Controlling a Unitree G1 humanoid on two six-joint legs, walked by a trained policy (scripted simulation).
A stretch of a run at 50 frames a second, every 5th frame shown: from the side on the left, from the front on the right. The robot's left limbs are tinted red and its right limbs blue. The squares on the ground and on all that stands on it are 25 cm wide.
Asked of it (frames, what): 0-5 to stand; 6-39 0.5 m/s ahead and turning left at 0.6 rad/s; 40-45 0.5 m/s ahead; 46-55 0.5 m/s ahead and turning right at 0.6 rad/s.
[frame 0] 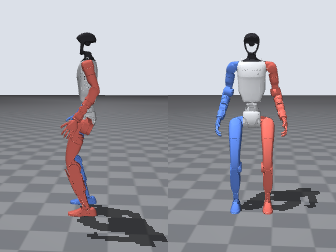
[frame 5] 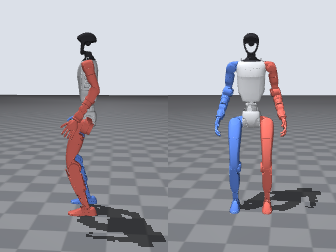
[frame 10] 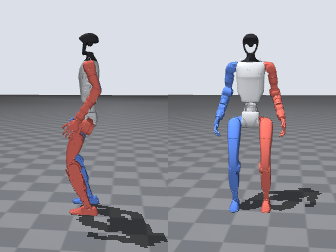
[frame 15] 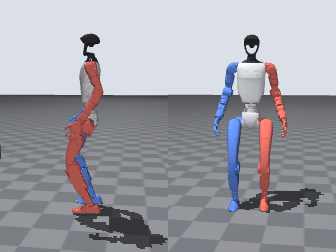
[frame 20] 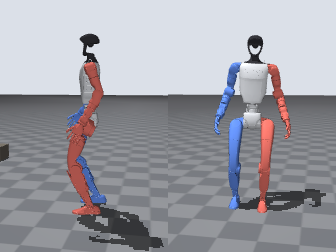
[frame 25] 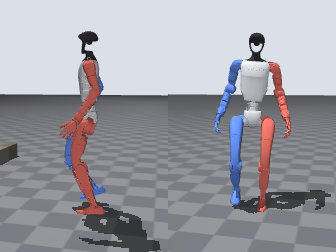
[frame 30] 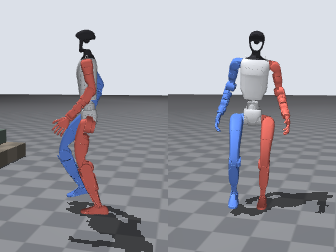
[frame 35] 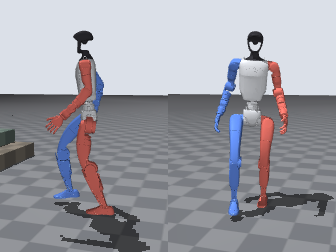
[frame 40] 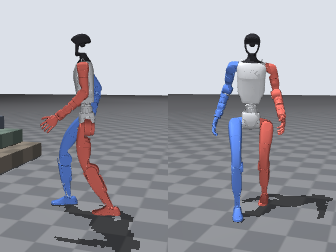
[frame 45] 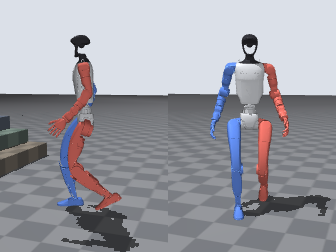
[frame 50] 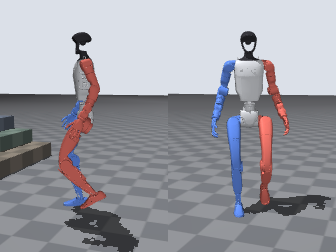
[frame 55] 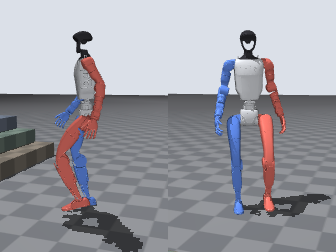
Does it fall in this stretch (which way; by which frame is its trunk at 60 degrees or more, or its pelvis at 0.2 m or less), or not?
no
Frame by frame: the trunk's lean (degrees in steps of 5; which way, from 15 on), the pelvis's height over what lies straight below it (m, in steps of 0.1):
0: 0, 0.8
5: 0, 0.8
10: 0, 0.8
15: 0, 0.8
20: 5, 0.8
25: 5, 0.8
30: 5, 0.8
35: 5, 0.8
40: 5, 0.8
45: 5, 0.8
50: 5, 0.8
55: 5, 0.8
